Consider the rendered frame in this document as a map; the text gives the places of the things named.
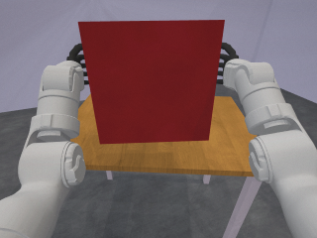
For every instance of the left robot forearm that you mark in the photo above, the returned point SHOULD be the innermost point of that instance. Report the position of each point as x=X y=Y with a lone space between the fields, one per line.
x=57 y=112

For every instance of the right robot forearm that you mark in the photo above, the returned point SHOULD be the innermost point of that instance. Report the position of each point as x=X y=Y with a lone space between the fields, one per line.
x=259 y=93

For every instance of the left robot upper arm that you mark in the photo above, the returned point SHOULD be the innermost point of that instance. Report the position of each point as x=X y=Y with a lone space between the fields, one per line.
x=47 y=171

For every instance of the table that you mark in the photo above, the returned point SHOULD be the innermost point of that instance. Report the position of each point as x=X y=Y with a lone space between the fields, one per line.
x=226 y=153

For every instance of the carton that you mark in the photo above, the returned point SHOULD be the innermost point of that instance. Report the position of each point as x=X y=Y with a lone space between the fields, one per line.
x=152 y=81

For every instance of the left robot hand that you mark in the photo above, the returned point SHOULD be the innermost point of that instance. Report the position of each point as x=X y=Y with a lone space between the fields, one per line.
x=74 y=56

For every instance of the right robot upper arm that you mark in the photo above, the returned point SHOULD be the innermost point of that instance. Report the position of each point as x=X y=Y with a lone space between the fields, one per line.
x=288 y=163

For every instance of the right robot hand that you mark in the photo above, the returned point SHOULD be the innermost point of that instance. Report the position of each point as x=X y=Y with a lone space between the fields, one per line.
x=231 y=56

